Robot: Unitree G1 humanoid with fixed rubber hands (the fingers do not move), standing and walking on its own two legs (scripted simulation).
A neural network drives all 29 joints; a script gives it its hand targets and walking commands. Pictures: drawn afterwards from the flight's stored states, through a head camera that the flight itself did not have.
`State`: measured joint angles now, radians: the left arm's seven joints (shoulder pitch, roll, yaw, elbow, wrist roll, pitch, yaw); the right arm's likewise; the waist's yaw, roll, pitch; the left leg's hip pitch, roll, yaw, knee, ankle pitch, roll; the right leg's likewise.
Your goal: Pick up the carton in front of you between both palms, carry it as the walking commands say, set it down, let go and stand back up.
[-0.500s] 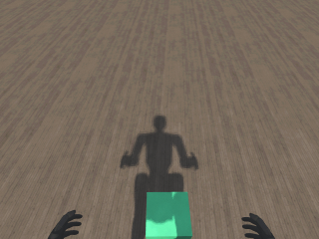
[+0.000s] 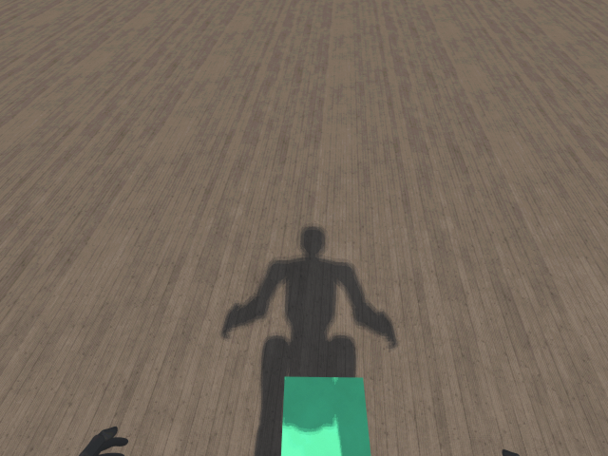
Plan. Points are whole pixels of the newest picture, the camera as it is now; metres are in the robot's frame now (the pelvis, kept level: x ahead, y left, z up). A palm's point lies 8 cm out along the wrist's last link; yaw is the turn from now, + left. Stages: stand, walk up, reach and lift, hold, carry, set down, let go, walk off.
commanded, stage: stand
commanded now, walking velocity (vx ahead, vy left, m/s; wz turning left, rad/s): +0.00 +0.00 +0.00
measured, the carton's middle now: (322, 431) +0.35 -0.04 -0.65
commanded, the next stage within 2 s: none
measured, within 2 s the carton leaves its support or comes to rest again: neither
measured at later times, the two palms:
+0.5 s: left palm out of the picture +0.08 +0.30 -0.09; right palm out of the picture +0.08 -0.30 -0.10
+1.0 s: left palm out of the picture +0.07 +0.31 -0.09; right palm out of the picture +0.07 -0.31 -0.10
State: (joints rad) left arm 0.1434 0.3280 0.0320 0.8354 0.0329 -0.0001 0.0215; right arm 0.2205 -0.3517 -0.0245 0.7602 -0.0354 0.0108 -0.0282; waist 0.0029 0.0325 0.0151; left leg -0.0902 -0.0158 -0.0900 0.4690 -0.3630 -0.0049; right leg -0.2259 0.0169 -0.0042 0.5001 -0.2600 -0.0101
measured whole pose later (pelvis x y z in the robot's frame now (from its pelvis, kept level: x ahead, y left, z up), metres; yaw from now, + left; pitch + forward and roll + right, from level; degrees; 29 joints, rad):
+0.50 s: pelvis -0.02 +0.00 +0.01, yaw +0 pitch -2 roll +0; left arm 0.13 0.36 0.03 0.97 0.02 -0.01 0.01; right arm 0.20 -0.38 -0.01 0.87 -0.03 0.00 -0.02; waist 0.01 0.02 0.02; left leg -0.06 -0.01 -0.09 0.40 -0.31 -0.01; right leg -0.19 0.02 -0.01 0.43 -0.20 -0.01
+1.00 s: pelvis -0.02 +0.00 +0.01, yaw +0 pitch -2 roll +0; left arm 0.11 0.38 0.02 1.04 0.01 -0.01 0.01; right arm 0.18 -0.39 0.00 0.95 -0.02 -0.01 -0.02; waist 0.01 0.02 0.03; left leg -0.05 -0.01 -0.09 0.37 -0.28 -0.01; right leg -0.18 0.01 0.00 0.39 -0.17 -0.01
